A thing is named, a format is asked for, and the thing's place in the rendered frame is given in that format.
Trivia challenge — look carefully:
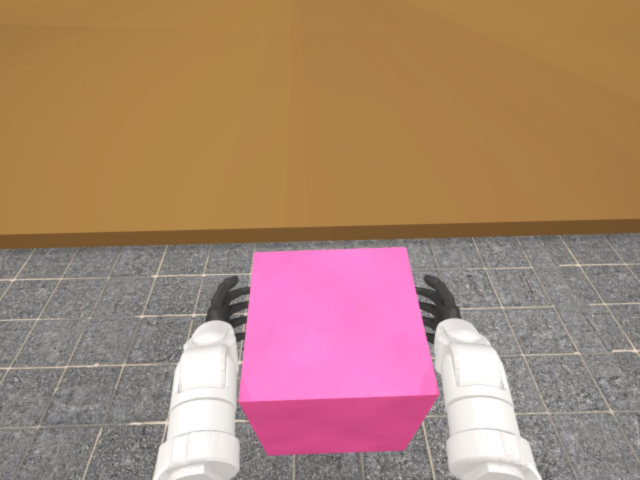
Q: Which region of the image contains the right robot hand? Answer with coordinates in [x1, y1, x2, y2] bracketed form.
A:
[415, 275, 462, 345]

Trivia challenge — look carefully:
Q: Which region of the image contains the carton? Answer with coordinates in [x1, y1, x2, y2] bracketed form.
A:
[238, 247, 439, 456]

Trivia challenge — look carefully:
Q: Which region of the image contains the robot right forearm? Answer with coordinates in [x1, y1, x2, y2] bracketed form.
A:
[434, 318, 542, 480]

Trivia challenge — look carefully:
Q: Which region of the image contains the robot left forearm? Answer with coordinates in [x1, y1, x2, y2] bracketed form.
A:
[153, 320, 240, 480]

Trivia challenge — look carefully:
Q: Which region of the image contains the left robot hand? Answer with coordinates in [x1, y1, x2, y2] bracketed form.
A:
[205, 275, 250, 342]

